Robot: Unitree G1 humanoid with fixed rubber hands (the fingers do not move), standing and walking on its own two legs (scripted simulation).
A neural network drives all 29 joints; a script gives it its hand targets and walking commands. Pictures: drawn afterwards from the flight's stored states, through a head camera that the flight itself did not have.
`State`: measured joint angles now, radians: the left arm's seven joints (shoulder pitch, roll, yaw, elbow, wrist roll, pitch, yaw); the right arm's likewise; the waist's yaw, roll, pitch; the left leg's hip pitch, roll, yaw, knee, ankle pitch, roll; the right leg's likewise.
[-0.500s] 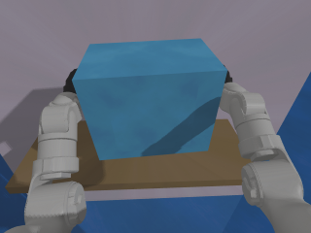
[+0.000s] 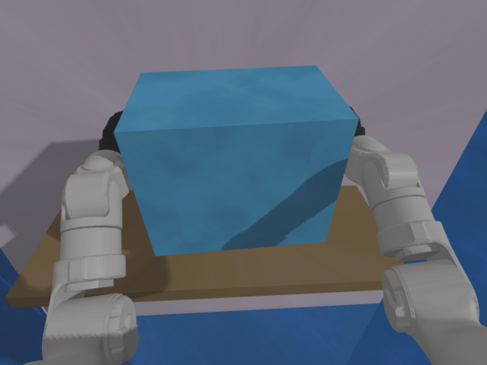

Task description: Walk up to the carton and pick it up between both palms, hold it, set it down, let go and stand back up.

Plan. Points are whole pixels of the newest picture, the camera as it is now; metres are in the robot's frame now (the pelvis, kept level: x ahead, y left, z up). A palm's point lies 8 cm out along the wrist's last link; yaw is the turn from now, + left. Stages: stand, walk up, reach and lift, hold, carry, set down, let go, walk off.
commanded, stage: hold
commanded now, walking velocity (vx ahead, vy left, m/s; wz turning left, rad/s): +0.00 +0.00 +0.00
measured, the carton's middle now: (236, 160) +0.37 -0.01 +0.22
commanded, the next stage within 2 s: none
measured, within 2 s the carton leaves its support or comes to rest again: neither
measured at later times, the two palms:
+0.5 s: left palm (114, 156) +0.36 +0.18 +0.23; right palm (353, 144) +0.36 -0.19 +0.25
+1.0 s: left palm (110, 155) +0.36 +0.18 +0.24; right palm (350, 142) +0.36 -0.19 +0.25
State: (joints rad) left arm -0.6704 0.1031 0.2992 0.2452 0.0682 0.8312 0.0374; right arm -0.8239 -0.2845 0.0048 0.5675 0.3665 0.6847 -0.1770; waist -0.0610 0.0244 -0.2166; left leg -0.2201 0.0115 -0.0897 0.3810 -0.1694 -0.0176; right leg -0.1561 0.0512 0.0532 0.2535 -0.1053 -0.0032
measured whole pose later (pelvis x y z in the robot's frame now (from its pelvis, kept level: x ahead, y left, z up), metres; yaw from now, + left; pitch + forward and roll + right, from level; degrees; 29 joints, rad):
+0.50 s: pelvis +0.00 +0.00 +0.00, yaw +0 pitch +0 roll -1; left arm -0.69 0.10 0.31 0.27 0.08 0.82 0.03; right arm -0.83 -0.27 -0.02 0.58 0.34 0.69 -0.17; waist -0.06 0.02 -0.22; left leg -0.21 0.01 -0.09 0.38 -0.17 -0.02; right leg -0.15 0.05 0.05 0.26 -0.11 -0.01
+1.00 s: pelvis +0.00 +0.00 +0.00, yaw +1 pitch +0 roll -2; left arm -0.69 0.11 0.31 0.25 0.07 0.84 0.03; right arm -0.83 -0.27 -0.02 0.57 0.36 0.69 -0.18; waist -0.06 0.02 -0.22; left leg -0.21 0.01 -0.10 0.38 -0.17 -0.02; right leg -0.14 0.05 0.04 0.25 -0.11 -0.01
